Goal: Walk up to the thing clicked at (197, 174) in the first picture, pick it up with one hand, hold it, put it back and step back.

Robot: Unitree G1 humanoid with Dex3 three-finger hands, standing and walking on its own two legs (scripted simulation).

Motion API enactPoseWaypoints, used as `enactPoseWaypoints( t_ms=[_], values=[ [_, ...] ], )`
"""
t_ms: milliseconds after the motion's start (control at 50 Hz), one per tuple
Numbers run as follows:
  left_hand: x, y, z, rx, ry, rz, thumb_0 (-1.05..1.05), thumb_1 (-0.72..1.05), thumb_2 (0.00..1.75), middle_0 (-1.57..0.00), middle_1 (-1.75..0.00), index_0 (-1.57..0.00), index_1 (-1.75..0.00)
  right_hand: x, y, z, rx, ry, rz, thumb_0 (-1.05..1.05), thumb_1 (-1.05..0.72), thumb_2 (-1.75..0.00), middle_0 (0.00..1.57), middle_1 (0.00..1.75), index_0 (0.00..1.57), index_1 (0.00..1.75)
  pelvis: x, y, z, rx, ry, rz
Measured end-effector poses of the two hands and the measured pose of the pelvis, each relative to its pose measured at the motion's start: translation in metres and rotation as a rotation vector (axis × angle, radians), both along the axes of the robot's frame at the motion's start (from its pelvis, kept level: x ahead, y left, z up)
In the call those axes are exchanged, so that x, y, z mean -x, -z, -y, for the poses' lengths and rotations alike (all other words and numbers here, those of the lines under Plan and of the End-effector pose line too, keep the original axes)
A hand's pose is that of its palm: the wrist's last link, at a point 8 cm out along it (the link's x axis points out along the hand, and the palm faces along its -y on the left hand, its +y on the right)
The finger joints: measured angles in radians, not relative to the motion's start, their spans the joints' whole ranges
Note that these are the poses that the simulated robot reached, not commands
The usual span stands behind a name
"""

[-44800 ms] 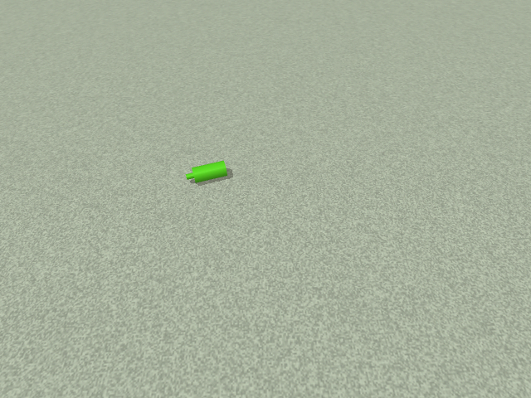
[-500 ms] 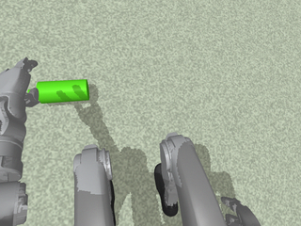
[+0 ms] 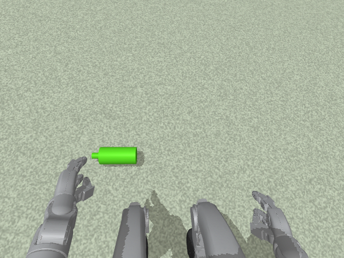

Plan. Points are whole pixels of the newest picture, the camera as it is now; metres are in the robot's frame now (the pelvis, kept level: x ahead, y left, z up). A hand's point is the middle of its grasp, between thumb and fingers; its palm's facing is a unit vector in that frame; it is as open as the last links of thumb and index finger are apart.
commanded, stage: home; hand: left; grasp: from above
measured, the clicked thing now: (114, 155) +0.54 +0.24 -0.55
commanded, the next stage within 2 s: none
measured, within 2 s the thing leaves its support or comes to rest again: neither
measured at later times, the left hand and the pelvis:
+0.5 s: hand (64, 217) +0.22 +0.19 +0.07, palm faces +0.09 -0.97 -0.21, open 7.4 cm; pelvis +0.06 +0.00 +0.12, yaw +2 degrees
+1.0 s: hand (65, 220) +0.21 +0.19 +0.08, palm faces +0.09 -0.98 -0.20, open 7.4 cm; pelvis +0.06 +0.00 +0.13, yaw +3 degrees
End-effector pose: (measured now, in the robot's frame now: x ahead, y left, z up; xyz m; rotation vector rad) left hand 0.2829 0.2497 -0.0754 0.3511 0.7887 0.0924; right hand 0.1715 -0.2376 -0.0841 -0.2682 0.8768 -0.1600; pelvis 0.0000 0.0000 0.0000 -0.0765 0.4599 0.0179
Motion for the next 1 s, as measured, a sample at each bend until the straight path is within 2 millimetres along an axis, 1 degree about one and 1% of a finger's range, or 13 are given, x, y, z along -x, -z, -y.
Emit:
enactPoseWaypoints(
  t_ms=[160,280,400,480,580,660,720,820,1000],
  values=[
    [0.031,-0.062,0.006,0.108,-0.116,-0.036,0.01,0.90,0.90,-0.20,-0.30,-0.21,-0.30,0.000,-0.060,-0.005,0.016,0.029,0.044,0.01,-0.91,-0.90,0.21,0.29,0.20,0.30,-0.019,-0.055,0.000,-0.007,-0.014,0.085],
    [0.050,-0.108,0.010,0.137,-0.142,-0.043,0.01,0.90,0.90,-0.20,-0.30,-0.20,-0.30,-0.007,-0.100,-0.006,0.031,0.049,0.097,0.01,-0.91,-0.90,0.21,0.29,0.20,0.30,-0.036,-0.089,0.000,-0.012,-0.023,0.148],
    [0.069,-0.150,0.012,0.142,-0.146,-0.029,0.01,0.90,0.90,-0.20,-0.30,-0.20,-0.30,-0.022,-0.132,-0.007,0.036,0.055,0.176,0.01,-0.91,-0.90,0.21,0.29,0.20,0.30,-0.052,-0.113,-0.002,-0.020,-0.028,0.202],
    [0.080,-0.169,0.012,0.142,-0.149,-0.016,0.01,0.90,0.90,-0.20,-0.30,-0.20,-0.30,-0.036,-0.146,-0.008,0.032,0.045,0.238,0.01,-0.91,-0.90,0.21,0.29,0.20,0.30,-0.059,-0.121,-0.003,-0.023,-0.033,0.233],
    [0.090,-0.179,0.012,0.146,-0.158,-0.014,0.01,0.90,0.90,-0.20,-0.30,-0.20,-0.30,-0.053,-0.157,-0.012,0.027,0.014,0.300,0.01,-0.91,-0.90,0.21,0.29,0.20,0.30,-0.062,-0.126,-0.003,-0.028,-0.041,0.256],
    [0.094,-0.178,0.012,0.150,-0.164,-0.021,0.01,0.90,0.90,-0.20,-0.30,-0.20,-0.30,-0.062,-0.162,-0.014,0.029,-0.012,0.328,0.01,-0.90,-0.90,0.21,0.29,0.20,0.30,-0.062,-0.126,-0.001,-0.032,-0.045,0.264],
    [0.094,-0.176,0.013,0.153,-0.167,-0.025,0.01,0.90,0.90,-0.20,-0.30,-0.20,-0.30,-0.064,-0.162,-0.014,0.033,-0.025,0.333,0.01,-0.90,-0.90,0.21,0.29,0.20,0.30,-0.061,-0.126,-0.001,-0.033,-0.047,0.268],
    [0.093,-0.175,0.014,0.155,-0.160,-0.022,0.01,0.91,0.90,-0.20,-0.30,-0.20,-0.30,-0.061,-0.161,-0.011,0.039,-0.028,0.319,0.01,-0.90,-0.90,0.21,0.30,0.20,0.30,-0.062,-0.126,0.000,-0.034,-0.047,0.271],
    [0.088,-0.177,0.015,0.148,-0.148,-0.015,0.01,0.91,0.90,-0.20,-0.30,-0.20,-0.30,-0.047,-0.154,-0.006,0.043,-0.001,0.279,0.01,-0.90,-0.90,0.21,0.30,0.20,0.30,-0.062,-0.126,0.000,-0.034,-0.041,0.274]
  ],
)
